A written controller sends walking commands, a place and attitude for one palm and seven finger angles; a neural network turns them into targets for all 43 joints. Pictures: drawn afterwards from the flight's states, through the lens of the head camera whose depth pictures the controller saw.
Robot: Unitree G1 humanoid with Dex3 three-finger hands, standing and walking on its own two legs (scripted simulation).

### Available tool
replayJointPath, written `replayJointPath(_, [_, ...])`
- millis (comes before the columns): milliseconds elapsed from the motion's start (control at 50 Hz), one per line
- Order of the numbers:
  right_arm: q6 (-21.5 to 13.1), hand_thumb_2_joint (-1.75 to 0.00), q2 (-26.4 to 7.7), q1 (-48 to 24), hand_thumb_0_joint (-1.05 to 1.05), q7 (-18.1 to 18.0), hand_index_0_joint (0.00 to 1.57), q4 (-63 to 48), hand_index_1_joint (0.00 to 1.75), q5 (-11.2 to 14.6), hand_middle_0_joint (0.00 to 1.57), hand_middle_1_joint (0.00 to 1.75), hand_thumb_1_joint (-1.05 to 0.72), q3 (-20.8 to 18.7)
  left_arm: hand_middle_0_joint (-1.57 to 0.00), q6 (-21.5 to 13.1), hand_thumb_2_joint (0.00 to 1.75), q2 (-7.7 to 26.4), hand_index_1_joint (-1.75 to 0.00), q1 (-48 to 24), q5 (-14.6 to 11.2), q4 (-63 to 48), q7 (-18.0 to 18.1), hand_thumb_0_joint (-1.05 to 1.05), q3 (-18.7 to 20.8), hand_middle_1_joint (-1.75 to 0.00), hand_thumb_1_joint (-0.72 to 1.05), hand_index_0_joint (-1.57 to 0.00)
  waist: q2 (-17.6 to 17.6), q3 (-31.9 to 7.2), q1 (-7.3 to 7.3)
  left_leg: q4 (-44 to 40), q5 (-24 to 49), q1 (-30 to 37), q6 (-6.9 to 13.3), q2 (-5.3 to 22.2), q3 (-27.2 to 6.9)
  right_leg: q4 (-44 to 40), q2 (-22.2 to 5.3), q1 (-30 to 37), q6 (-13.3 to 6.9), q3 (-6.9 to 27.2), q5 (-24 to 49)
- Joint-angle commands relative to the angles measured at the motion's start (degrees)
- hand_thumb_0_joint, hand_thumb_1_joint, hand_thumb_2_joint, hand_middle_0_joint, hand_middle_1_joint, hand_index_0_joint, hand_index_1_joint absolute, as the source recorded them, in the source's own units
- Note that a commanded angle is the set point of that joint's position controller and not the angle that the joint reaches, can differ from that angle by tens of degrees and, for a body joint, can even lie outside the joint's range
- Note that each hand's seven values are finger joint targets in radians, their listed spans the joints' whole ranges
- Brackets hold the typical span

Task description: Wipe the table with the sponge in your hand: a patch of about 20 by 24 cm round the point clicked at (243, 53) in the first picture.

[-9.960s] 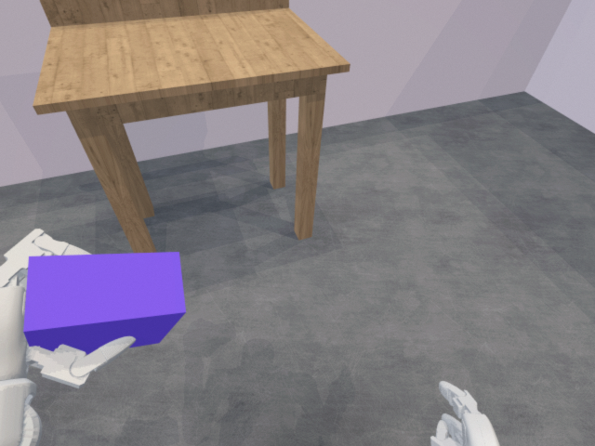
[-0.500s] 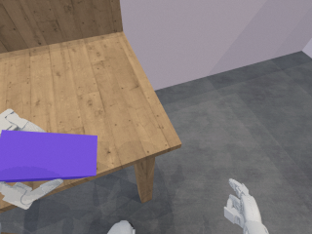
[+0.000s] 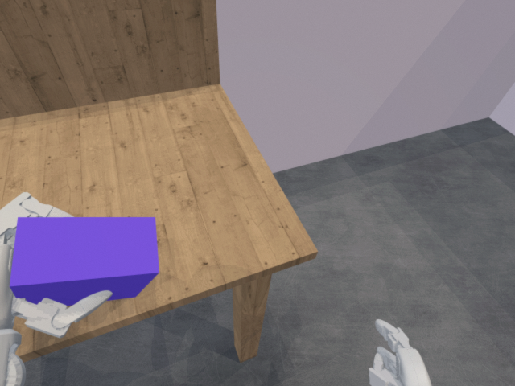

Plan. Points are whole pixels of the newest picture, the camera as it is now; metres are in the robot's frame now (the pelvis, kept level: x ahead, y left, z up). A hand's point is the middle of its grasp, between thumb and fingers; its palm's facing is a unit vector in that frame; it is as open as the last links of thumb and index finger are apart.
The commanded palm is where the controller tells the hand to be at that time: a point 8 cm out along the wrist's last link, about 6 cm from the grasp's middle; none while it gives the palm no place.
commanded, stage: come to a stop and stand still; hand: left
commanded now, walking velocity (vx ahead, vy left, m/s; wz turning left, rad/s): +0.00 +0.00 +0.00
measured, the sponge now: (108, 263) +0.23 +0.20 +0.13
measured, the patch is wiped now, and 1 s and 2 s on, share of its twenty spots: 0.00 0.00 0.00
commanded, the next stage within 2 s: look again from close up in 0.60 s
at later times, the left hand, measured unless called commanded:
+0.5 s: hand (72, 222) +0.27 +0.25 +0.16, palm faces +0.35 -0.86 -0.38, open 10.5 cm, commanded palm +0.21 +0.29 +0.18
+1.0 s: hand (80, 235) +0.25 +0.24 +0.15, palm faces +0.24 -0.89 -0.38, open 10.5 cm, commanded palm +0.19 +0.29 +0.18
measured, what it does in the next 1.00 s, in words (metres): stands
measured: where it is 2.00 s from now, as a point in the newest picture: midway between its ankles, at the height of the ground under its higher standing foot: outside the picture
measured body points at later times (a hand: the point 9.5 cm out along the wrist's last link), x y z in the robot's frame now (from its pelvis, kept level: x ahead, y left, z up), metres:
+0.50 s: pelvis +0.05 +0.01 +0.00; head +0.08 +0.03 +0.45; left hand +0.24 +0.30 +0.18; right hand +0.24 -0.21 -0.07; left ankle +0.07 +0.11 -0.74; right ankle +0.02 -0.13 -0.74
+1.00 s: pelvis +0.03 +0.02 +0.00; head +0.05 +0.04 +0.45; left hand +0.23 +0.29 +0.17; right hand +0.20 -0.23 -0.06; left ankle +0.07 +0.11 -0.74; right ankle +0.02 -0.13 -0.74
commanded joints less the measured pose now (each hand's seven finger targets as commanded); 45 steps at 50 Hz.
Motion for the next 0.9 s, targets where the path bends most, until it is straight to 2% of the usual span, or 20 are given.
replayJointPath(0, [-3.08, -0.90, -7.21, -6.38, 0.00, -0.58, 0.20, -9.23, 0.30, 0.43, 0.20, 0.30, -0.90, -2.65, -1.20, -4.15, 1.30, 8.91, -1.60, -5.06, -0.27, -12.19, 1.41, 0.00, 6.70, -1.60, 0.10, -1.20, 4.01, -5.42, -0.13, -8.75, -14.07, 3.22, 1.67, 2.67, -5.90, -6.71, -4.35, -0.65, -2.09, 5.85, -7.89])
replayJointPath(100, [-2.81, -0.90, -7.21, -6.73, 0.00, -0.57, 0.20, -9.31, 0.30, 0.52, 0.20, 0.30, -0.90, -2.74, -1.20, -4.16, 1.30, 8.58, -1.60, -5.66, -0.15, -11.75, 1.25, 0.00, 6.33, -1.60, 0.10, -1.20, 3.31, -6.47, 0.10, -9.00, -9.14, 4.92, 1.86, 2.70, -5.65, -5.77, -4.39, 2.05, -1.75, 5.19, -1.35])
replayJointPath(140, [-2.47, -0.90, -7.23, -6.71, 0.00, -0.67, 0.20, -8.92, 0.30, 0.28, 0.20, 0.30, -0.90, -2.57, -1.20, -4.14, 1.30, 7.77, -1.60, -5.96, -0.09, -11.90, 1.35, 0.00, 5.48, -1.60, 0.10, -1.20, 4.91, -6.99, 0.04, -9.46, -7.66, 5.45, 1.93, 2.82, -5.79, -5.20, -4.29, 2.75, -1.74, 4.74, 0.17])
replayJointPath(200, [-2.27, -0.90, -7.17, -6.80, 0.00, -0.42, 0.20, -9.35, 0.30, 0.49, 0.20, 0.30, -0.90, -2.87, -1.20, -4.06, 1.30, 8.57, -1.60, -4.50, -0.27, -11.92, 1.12, 0.00, 6.39, -1.60, 0.10, -1.20, 2.90, -8.92, 0.36, -7.46, 0.15, 7.46, 1.91, 2.71, -5.04, -4.45, -5.03, 4.80, -1.63, 4.80, 6.60])
replayJointPath(220, [-1.99, -0.90, -7.41, -7.24, 0.00, -0.56, 0.20, -9.08, 0.30, 0.59, 0.20, 0.30, -0.90, -2.94, -1.20, -3.87, 1.30, 9.60, -1.60, -4.45, -0.11, -12.31, 1.48, 0.00, 7.21, -1.60, 0.10, -1.20, 3.62, -9.58, 0.26, -7.24, 2.24, 8.73, 1.78, 2.80, -4.81, -4.04, -5.22, 4.78, -1.63, 4.70, 7.61])
replayJointPath(240, [-1.81, -0.90, -7.24, -6.79, 0.00, -0.52, 0.20, -9.06, 0.30, 0.32, 0.20, 0.30, -0.90, -2.78, -1.20, -4.04, 1.30, 7.89, -1.60, -4.60, -0.29, -12.73, 1.18, 0.00, 5.75, -1.60, 0.10, -1.20, 3.38, -9.79, 0.21, -7.15, 4.50, 8.68, 1.90, 2.83, -4.94, -3.77, -4.95, 5.37, -1.52, 4.12, 8.98])
replayJointPath(320, [-1.27, -0.90, -7.28, -7.39, 0.00, -0.56, 0.20, -9.27, 0.30, 0.69, 0.20, 0.30, -0.90, -2.91, -1.20, -3.80, 1.30, 10.35, -1.60, -3.02, -0.39, -13.03, 1.35, 0.00, 7.95, -1.60, 0.10, -1.20, 4.42, -11.63, 0.49, -5.79, 12.71, 11.40, 1.75, 3.31, -4.75, -2.88, -5.50, 6.05, -1.33, 4.14, 12.44])
replayJointPath(340, [-0.96, -0.90, -7.14, -6.84, 0.00, -0.45, 0.20, -9.34, 0.30, 0.41, 0.20, 0.30, -0.90, -2.74, -1.20, -3.89, 1.30, 8.18, -1.60, -3.01, -0.56, -13.26, 0.99, 0.00, 6.16, -1.60, 0.10, -1.20, 4.23, -11.36, 0.33, -6.01, 13.55, 10.68, 1.85, 3.37, -4.86, -2.88, -5.12, 6.52, -1.28, 3.46, 12.82])
replayJointPath(420, [-0.49, -0.90, -7.30, -7.44, 0.00, -0.58, 0.20, -9.62, 0.30, 0.75, 0.20, 0.30, -0.90, -2.81, -1.20, -3.73, 1.30, 10.42, -1.60, -2.56, -0.59, -13.41, 1.27, 0.00, 8.04, -1.60, 0.10, -1.20, 5.74, -11.69, 0.50, -5.95, 15.55, 11.60, 1.53, 3.60, -4.95, -2.54, -5.47, 6.41, -1.24, 3.55, 12.86])
replayJointPath(440, [-0.18, -0.90, -7.00, -6.85, 0.00, -0.48, 0.20, -9.66, 0.30, 0.55, 0.20, 0.30, -0.90, -2.58, -1.20, -3.73, 1.30, 8.17, -1.60, -2.11, -0.75, -12.38, 0.85, 0.00, 6.20, -1.60, 0.10, -1.20, 3.99, -10.93, 0.37, -6.36, 14.77, 10.99, 1.76, 3.70, -4.92, -2.96, -5.08, 6.22, -1.10, 2.93, 12.62])
replayJointPath(520, [0.09, -0.90, -7.35, -7.42, 0.00, -0.63, 0.20, -9.89, 0.30, 0.87, 0.20, 0.30, -0.90, -2.83, -1.20, -3.36, 1.30, 10.17, -1.60, -2.70, -0.78, -12.52, 1.11, 0.00, 7.73, -1.60, 0.10, -1.20, 4.43, -11.40, 0.46, -6.14, 14.81, 11.60, 1.56, 3.61, -4.76, -3.01, -5.65, 6.16, -1.17, 3.69, 12.80])
replayJointPath(540, [0.30, -0.90, -7.07, -6.96, 0.00, -0.57, 0.20, -9.79, 0.30, 0.59, 0.20, 0.30, -0.90, -2.62, -1.20, -3.43, 1.30, 8.08, -1.60, -2.32, -0.90, -11.92, 0.77, 0.00, 6.08, -1.60, 0.10, -1.20, 3.58, -11.35, 0.34, -6.19, 14.42, 11.27, 1.82, 3.53, -4.56, -3.32, -5.34, 6.35, -1.15, 3.29, 13.11])
replayJointPath(660, [0.39, -0.90, -7.19, -7.37, 0.00, -0.74, 0.20, -10.26, 0.30, 0.88, 0.20, 0.30, -0.90, -2.83, -1.20, -3.01, 1.30, 9.10, -1.60, -3.76, -0.97, -12.23, 0.90, 0.00, 6.44, -1.60, 0.10, -1.20, 3.66, -10.58, 0.39, -6.34, 12.50, 10.39, 1.78, 3.26, -4.66, -3.85, -5.86, 6.39, -1.19, 3.94, 12.67])
replayJointPath(680, [-2.66, -0.90, -9.38, 1.02, 0.00, -0.60, 0.20, -9.07, 0.30, -2.41, 0.20, 0.30, -0.90, -5.06, -1.20, -9.03, 1.30, 55.28, -1.60, -62.14, 8.06, -21.48, 0.30, 0.00, 41.57, -1.60, 0.10, -1.20, -10.14, -1.51, 2.53, 2.17, 15.76, 2.16, 1.11, 2.25, -0.96, -6.25, -7.35, -4.98, -1.91, 6.05, 18.87])
replayJointPath(700, [-3.04, -0.90, -2.43, -3.61, 0.00, -0.11, 0.20, -5.47, 0.30, -0.81, 0.20, 0.30, -0.90, -2.19, -1.20, -6.98, 1.30, 18.78, -1.60, -29.28, 3.19, 11.41, -2.09, 0.00, 17.59, -1.60, 0.10, -1.20, -10.43, -12.39, 1.33, -3.43, 18.56, 10.44, 0.81, -2.14, -0.41, -0.43, -7.90, 1.00, -4.12, 7.00, 24.63])
replayJointPath(720, [-3.77, -0.90, -7.53, -3.92, 0.00, 0.03, 0.20, -8.69, 0.30, 1.28, 0.20, 0.30, -0.90, -5.39, -1.20, -5.51, 1.30, 10.47, -1.60, -21.30, 0.93, 12.09, -2.07, 0.00, 11.04, -1.60, 0.10, -1.20, 4.88, -15.28, 2.24, -4.28, 19.08, 16.99, 0.14, -0.86, 1.16, 1.77, -6.30, 1.06, -4.01, 8.22, 20.82])
replayJointPath(740, [-4.10, -0.90, -8.16, -2.58, 0.00, 0.78, 0.20, -9.95, 0.30, 0.89, 0.20, 0.30, -0.90, -5.01, -1.20, -7.15, 1.30, 10.51, -1.60, -21.22, 1.03, 2.33, -2.63, 0.00, 8.08, -1.60, 0.10, -1.20, 7.27, -16.66, 1.84, -1.90, 22.59, 16.41, 0.98, 0.53, 0.36, 1.48, -5.78, 2.62, -2.66, 7.56, 19.68])
replayJointPath(760, [-4.25, -0.90, -8.33, -3.81, 0.00, 1.82, 0.20, -10.07, 0.30, 0.85, 0.20, 0.30, -0.90, -4.87, -1.20, -7.63, 1.30, 10.76, -1.60, -15.93, 0.67, -1.98, -2.74, 0.00, 7.62, -1.60, 0.10, -1.20, 7.30, -17.03, 2.40, -1.84, 23.44, 15.70, 1.60, 1.23, -0.14, 1.42, -6.06, 4.14, -1.68, 6.66, 18.98])
replayJointPath(820, [-4.81, -0.90, -7.54, -6.43, 0.00, 3.21, 0.20, -10.65, 0.30, 1.25, 0.20, 0.30, -0.90, -4.43, -1.20, -7.18, 1.30, 5.93, -1.60, -5.61, 0.32, -6.98, -2.49, 0.00, 2.93, -1.60, 0.10, -1.20, -0.38, -14.42, 2.49, -2.95, 15.06, 11.66, 1.39, 0.94, -0.75, -0.57, -5.68, 3.60, -1.39, 6.20, 12.27])
replayJointPath(880, [-4.76, -0.90, -8.38, -6.28, 0.00, 2.04, 0.20, -11.07, 0.30, 0.33, 0.20, 0.30, -0.90, -4.26, -1.20, -7.95, 1.30, 11.58, -1.60, -5.88, 0.44, -9.77, -1.73, 0.00, 8.45, -1.60, 0.10, -1.20, -2.24, -10.44, 2.06, -5.28, 5.14, 7.66, 0.78, 0.52, -2.00, -3.09, -5.80, 1.47, -1.62, 6.11, 4.53])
